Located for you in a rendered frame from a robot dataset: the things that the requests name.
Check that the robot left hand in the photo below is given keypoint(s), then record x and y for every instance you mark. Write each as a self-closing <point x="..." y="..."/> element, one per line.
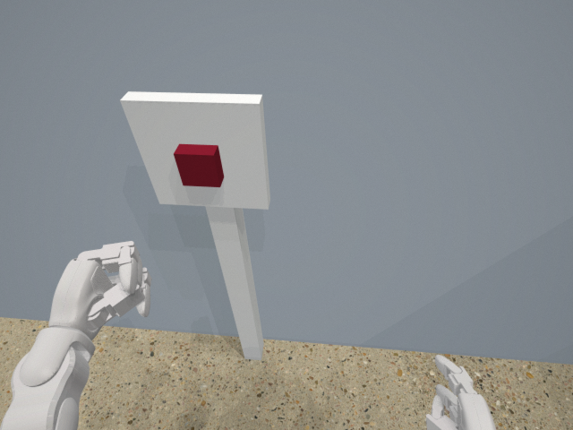
<point x="77" y="303"/>

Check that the robot left forearm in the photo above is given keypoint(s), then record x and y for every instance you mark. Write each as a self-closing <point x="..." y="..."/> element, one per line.
<point x="48" y="381"/>

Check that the button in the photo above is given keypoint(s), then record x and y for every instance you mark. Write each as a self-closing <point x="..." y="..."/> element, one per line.
<point x="199" y="165"/>

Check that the robot right hand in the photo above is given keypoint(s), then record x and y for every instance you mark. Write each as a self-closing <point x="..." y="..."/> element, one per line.
<point x="467" y="411"/>

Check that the panel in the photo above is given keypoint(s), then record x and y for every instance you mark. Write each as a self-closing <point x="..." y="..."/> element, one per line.
<point x="160" y="121"/>

